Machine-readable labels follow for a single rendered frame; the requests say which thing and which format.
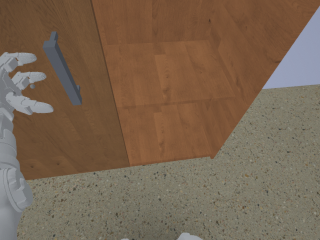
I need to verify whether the handle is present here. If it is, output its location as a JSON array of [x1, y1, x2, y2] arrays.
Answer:
[[42, 31, 82, 106]]

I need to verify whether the wardrobe door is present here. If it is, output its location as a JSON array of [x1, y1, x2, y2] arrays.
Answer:
[[0, 0, 130, 181]]

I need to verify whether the left robot hand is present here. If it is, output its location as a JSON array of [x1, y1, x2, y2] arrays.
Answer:
[[0, 52, 54, 115]]

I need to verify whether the robot left forearm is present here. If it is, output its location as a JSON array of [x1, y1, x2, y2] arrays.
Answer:
[[0, 102, 20, 170]]

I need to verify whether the robot left upper arm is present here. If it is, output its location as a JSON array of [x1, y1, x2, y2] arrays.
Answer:
[[0, 168, 33, 240]]

